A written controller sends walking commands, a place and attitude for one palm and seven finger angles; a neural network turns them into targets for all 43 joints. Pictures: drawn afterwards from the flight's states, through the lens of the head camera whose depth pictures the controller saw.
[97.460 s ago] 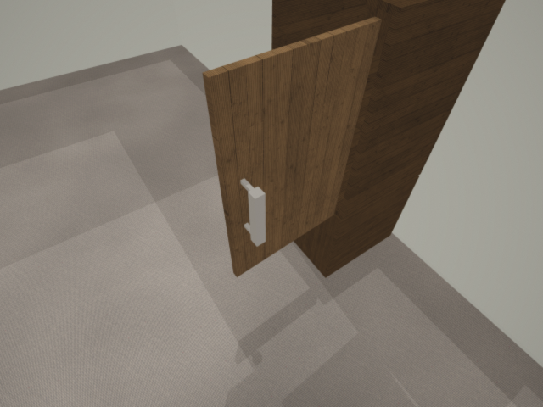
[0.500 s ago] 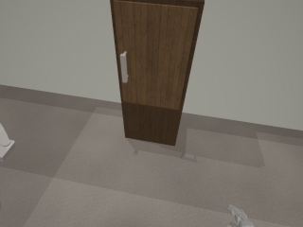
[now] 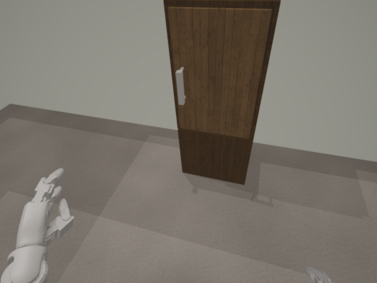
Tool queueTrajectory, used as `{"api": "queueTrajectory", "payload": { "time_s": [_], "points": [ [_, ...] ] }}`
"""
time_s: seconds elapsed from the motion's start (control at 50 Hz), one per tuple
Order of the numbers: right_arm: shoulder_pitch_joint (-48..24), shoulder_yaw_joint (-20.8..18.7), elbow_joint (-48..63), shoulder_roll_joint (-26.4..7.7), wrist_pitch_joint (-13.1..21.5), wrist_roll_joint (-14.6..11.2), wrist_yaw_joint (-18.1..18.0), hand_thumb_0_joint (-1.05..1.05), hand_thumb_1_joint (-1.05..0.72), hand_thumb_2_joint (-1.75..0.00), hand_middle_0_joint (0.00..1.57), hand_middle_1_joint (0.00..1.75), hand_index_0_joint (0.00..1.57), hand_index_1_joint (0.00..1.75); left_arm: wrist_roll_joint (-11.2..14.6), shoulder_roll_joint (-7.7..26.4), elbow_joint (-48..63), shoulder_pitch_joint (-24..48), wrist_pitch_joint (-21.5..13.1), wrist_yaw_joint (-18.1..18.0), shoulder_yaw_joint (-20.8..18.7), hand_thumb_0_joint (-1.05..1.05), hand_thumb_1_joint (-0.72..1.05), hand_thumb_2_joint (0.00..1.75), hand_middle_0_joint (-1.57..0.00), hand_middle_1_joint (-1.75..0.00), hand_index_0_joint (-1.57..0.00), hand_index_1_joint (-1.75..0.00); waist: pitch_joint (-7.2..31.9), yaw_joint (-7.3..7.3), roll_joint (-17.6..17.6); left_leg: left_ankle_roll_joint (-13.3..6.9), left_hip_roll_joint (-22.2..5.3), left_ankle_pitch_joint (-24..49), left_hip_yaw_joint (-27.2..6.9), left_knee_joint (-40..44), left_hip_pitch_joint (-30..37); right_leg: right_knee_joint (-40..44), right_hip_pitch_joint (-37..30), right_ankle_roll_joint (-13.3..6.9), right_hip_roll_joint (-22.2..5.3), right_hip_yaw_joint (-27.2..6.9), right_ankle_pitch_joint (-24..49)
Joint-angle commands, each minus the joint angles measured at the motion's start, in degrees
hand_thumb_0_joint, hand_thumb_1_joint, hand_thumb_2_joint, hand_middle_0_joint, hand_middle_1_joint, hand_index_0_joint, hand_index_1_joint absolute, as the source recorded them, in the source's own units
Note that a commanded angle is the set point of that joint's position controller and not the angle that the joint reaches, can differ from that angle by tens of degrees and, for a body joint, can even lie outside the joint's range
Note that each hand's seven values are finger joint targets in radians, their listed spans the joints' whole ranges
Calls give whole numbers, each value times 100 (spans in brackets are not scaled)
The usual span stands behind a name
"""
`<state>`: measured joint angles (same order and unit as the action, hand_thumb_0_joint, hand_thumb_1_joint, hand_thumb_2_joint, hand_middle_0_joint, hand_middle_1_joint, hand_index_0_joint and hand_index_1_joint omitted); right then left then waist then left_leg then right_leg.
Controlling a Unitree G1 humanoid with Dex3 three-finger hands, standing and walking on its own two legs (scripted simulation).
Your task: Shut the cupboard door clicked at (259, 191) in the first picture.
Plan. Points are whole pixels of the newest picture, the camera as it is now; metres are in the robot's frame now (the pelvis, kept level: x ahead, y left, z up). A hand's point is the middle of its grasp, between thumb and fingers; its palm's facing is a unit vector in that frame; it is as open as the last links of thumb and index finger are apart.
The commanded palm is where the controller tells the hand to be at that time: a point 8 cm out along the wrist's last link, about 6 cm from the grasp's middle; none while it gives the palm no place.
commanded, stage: let the arm hang, fingers relaxed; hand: left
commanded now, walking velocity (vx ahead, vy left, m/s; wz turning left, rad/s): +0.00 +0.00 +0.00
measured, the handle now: (181, 86) +0.95 +0.09 -0.05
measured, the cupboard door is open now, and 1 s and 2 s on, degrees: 0 0 0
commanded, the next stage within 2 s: look to check the result in 1.02 s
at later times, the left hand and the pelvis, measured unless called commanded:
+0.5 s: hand out of the picture -0.02 +0.26 -0.16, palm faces +0.00 -0.97 -0.24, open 7.3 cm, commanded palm none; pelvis +0.00 +0.05 +0.02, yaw -2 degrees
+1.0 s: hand out of the picture +0.00 +0.22 -0.16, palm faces -0.03 -0.98 -0.20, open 7.4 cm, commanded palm none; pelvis +0.00 +0.04 +0.02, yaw -3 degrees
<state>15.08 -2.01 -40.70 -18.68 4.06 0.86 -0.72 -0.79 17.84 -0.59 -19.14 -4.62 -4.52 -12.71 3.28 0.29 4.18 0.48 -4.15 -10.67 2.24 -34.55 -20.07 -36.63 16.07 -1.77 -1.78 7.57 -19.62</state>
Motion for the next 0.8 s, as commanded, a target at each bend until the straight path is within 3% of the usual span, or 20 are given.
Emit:
{"api": "queueTrajectory", "payload": {
  "time_s": [0.0, 0.02, 0.04, 0.06, 0.08, 0.14, 0.2, 0.26, 0.28, 0.34, 0.4, 0.58, 0.78],
  "points": [
    [-574, 36, 381, -442, -216, 147, 78, 0, -90, -90, 20, 30, 20, 30, -135, -135, -1659, -444, 493, 437, 885, 0, 90, 90, -20, -30, -20, -30, -27, -278, -941, -452, -702, 919, -635, 347, -317, 503, -322, 125, -267, -595, 253],
    [-584, 52, 428, -297, -212, 142, 49, 0, -90, -90, 20, 30, 20, 30, -135, 161, -1922, -192, 432, 452, 871, 0, 90, 90, -20, -30, -20, -30, -103, -188, -1720, -175, -164, 866, -188, -114, -170, 928, -270, -22, -631, -1078, 1518],
    [-454, 46, 307, -182, -260, 114, 56, 0, -90, -90, 20, 30, 20, 30, -108, 420, -2263, 28, 409, 464, 852, 0, 90, 90, -20, -30, -20, -30, 10, -37, -1821, -31, 139, 477, -60, -194, 40, 1068, -268, -200, -1072, -1295, 2410],
    [-337, 39, 138, -155, -325, 124, 51, 0, -90, -90, 20, 30, 20, 30, -101, 491, -2630, 224, 402, 437, 859, 0, 90, 90, -20, -30, -20, -30, 17, 55, -1942, 4, 195, 383, -91, -58, 232, 1041, -341, -301, -1088, -1277, 2756],
    [-330, 53, -33, -133, -354, 114, 50, 0, -90, -90, 20, 30, 20, 30, -76, 453, -2986, 288, 395, 412, 889, 0, 90, 90, -20, -30, -20, -30, 112, 59, -1695, -2, 164, 525, -119, 149, 430, 1022, -420, -261, -1008, -1196, 2795],
    [-424, 112, -451, -66, -361, 69, 24, 0, -90, -90, 20, 30, 20, 30, -4, 213, -3881, 294, 421, 368, 1012, 0, 90, 90, -20, -30, -20, -30, 67, 22, -216, -81, -131, 1328, -231, 631, 966, 1086, -289, 31, -559, -838, 1662],
    [-396, 86, -707, 138, -387, 90, -32, 0, -90, -90, 20, 30, 20, 30, -31, -106, -4460, 38, 466, 329, 934, 0, 90, 90, -20, -30, -20, -30, -48, -31, 922, -131, -171, 329, -308, 1038, 661, 1434, -576, 24, -401, -727, 818],
    [-269, 71, -962, 159, -444, 67, -46, 0, -90, -90, 20, 30, 20, 30, -21, -89, -4936, 75, 484, 350, 1002, 0, 90, 90, -20, -30, -20, -30, -313, -33, 746, -132, -220, -432, -424, 1402, 448, 1641, -648, 6, -358, -645, 620],
    [-226, 58, -1019, 163, -453, 60, -50, 0, -90, -90, 20, 30, 20, 30, -23, -87, -5075, 81, 485, 360, 1017, 0, 90, 90, -20, -30, -20, -30, -411, -26, 527, -131, -229, -604, -447, 1502, 410, 1678, -623, 9, -348, -633, 587],
    [-37, 20, -1227, 107, -424, 37, -69, 0, -90, -90, 20, 30, 20, 30, -33, -119, -5421, 81, 481, 369, 1041, 0, 90, 90, -20, -30, -20, -30, -435, -8, -137, -180, -342, -540, -559, 1728, 523, 1700, -679, 46, -342, -580, 647],
    [68, 9, -1435, 41, -394, 28, -77, 0, -90, -90, 20, 30, 20, 30, -37, -145, -5716, 7, 477, 364, 1069, 0, 90, 90, -20, -30, -20, -30, -476, -11, -377, -205, -372, -606, -599, 1912, 654, 1692, -644, 80, -362, -560, 651],
    [249, -25, -1910, 8, -400, 9, -81, 0, -90, -90, 20, 30, 20, 30, -55, -77, -6235, -230, 503, 331, 1081, 0, 90, 90, -20, -30, -20, -30, -893, -59, -231, -227, -384, -1433, -692, 2396, 514, 1626, -490, 94, -350, -577, 417],
    [420, -40, -2122, 190, -401, 0, -82, 0, -90, -90, 20, 30, 20, 30, -51, -119, -6354, -208, 459, 297, 1070, 0, 90, 90, -20, -30, -20, -30, -955, -14, -425, -227, -236, -1033, -417, 2102, 625, 1797, -341, 61, -410, -675, 367]
  ]
}}
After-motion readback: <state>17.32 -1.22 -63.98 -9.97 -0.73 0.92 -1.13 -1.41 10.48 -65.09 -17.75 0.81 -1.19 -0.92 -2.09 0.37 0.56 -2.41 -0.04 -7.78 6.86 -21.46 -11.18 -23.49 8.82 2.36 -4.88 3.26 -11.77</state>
